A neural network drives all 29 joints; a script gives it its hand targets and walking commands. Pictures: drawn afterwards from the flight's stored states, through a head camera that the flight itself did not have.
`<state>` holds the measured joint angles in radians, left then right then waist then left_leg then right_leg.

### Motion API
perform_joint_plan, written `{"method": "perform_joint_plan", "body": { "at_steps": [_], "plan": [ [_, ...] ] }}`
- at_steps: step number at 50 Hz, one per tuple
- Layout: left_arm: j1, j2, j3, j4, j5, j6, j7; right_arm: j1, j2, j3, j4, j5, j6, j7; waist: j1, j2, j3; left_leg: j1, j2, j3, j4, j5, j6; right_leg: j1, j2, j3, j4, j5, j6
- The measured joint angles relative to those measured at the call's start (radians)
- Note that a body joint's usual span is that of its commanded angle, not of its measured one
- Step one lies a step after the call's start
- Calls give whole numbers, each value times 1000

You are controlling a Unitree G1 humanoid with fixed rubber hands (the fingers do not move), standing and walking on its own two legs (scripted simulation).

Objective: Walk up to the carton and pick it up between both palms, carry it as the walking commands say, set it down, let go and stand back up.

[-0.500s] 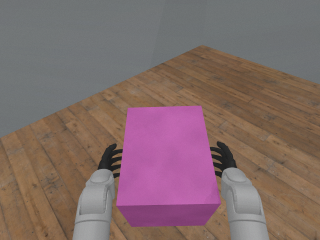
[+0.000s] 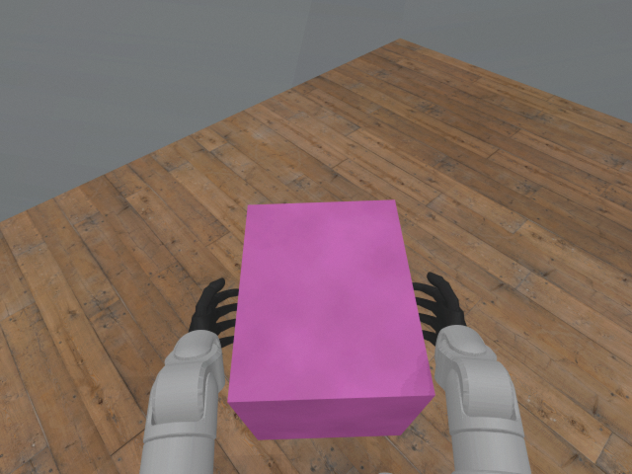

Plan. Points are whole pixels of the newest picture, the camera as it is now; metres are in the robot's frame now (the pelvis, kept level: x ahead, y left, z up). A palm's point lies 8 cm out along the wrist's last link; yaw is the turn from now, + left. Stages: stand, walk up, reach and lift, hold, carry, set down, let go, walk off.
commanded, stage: carry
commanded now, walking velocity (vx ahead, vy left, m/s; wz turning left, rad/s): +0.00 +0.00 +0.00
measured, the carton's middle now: (325, 321) +0.34 +0.01 -0.04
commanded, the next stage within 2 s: hold in 1.14 s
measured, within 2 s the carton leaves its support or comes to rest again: neither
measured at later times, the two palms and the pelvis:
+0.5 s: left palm (223, 375) +0.23 +0.13 +0.03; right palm (483, 369) +0.24 -0.18 +0.04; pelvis -0.04 -0.03 +0.00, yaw +0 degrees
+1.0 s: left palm (227, 377) +0.23 +0.12 +0.03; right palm (489, 376) +0.23 -0.18 +0.03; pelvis -0.05 -0.03 +0.00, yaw +0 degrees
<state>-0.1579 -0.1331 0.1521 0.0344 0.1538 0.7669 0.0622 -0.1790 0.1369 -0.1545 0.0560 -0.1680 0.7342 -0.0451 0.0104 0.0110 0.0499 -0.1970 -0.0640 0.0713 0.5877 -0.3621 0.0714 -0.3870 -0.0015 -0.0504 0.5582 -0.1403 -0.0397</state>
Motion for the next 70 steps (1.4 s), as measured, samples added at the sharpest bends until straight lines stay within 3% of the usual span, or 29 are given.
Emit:
{"method": "perform_joint_plan", "body": {
  "at_steps": [15, 26, 45, 56, 59, 65, 70],
  "plan": [
    [16, 2, 16, 113, 40, 1, -25, 5, -11, 21, 99, -22, 31, -10, -18, -27, -90, -16, 3, -4, -27, 54, -19, -2, 1, -8, -52, 61, -21],
    [-3, 0, 17, 84, 43, 0, -24, 4, -2, 4, 89, -17, -6, -5, -18, -46, -82, -75, 15, -5, -22, 84, -32, -37, 7, -20, -95, 111, -33],
    [19, 2, 7, 48, 27, -25, -22, 21, -4, 20, 43, 6, -18, -17, -26, -29, -56, -97, 17, 4, -5, 84, -34, -60, 3, -22, -80, 116, -42],
    [24, 2, 15, 83, 38, -26, -27, 15, -4, 22, 80, -10, -9, -16, -26, -36, -109, -94, 23, 2, 0, 76, -35, -54, 7, -26, -80, 108, -39],
    [0, 1, 24, 133, 52, -36, -35, 2, -6, 7, 106, -9, -7, -19, -22, -30, -102, -86, 28, -4, 9, 72, -31, -42, 15, -27, -76, 90, -29],
    [-226, 6, 113, 411, 81, -112, -40, -201, -28, -98, 278, -39, -8, -25, -40, 44, 4, -35, 17, -75, 88, 38, -18, 36, 56, 8, -5, -3, -11],
    [-320, 38, 161, 501, 73, -143, -48, -307, -13, -144, 360, -75, -30, -32, -62, 96, -8, 1, 3, -109, 88, 31, -21, 81, 55, 2, -5, -13, -3]
  ]
}}
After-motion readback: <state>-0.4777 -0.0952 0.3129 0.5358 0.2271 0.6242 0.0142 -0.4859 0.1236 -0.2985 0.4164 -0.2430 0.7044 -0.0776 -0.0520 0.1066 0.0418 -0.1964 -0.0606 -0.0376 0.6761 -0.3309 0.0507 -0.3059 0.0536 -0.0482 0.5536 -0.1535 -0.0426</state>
